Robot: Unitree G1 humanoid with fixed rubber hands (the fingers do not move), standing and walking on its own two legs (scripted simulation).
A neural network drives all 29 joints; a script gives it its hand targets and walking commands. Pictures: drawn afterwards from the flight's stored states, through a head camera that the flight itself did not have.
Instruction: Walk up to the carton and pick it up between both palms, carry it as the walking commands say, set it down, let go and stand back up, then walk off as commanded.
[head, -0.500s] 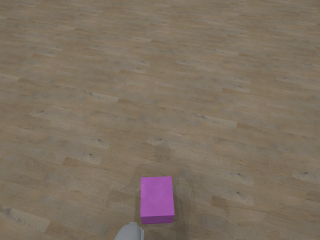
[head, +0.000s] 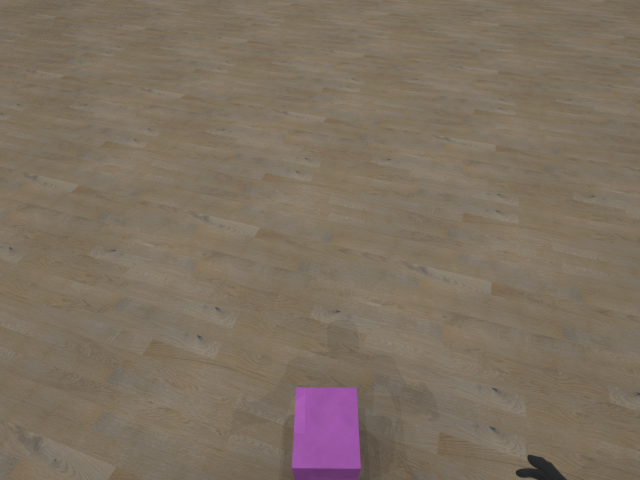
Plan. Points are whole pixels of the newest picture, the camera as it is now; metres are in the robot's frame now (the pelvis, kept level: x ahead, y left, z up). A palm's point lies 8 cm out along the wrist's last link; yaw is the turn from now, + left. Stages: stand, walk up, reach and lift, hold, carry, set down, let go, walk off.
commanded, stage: walk up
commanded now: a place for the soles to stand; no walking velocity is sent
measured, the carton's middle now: (326, 436) +0.38 +0.01 -0.68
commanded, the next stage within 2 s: reach and lift in 0.88 s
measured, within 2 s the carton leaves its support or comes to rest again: neither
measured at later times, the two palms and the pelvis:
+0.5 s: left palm out of the picture +0.07 +0.31 -0.12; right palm out of the picture +0.07 -0.27 -0.10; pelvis +0.00 +0.02 +0.01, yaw -1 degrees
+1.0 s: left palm out of the picture +0.12 +0.30 -0.12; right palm out of the picture +0.12 -0.26 -0.11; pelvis +0.00 +0.03 +0.00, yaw -1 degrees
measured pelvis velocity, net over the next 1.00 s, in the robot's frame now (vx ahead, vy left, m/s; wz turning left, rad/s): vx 0.00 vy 0.03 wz -0.02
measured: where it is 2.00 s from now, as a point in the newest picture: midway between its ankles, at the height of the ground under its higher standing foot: outside the picture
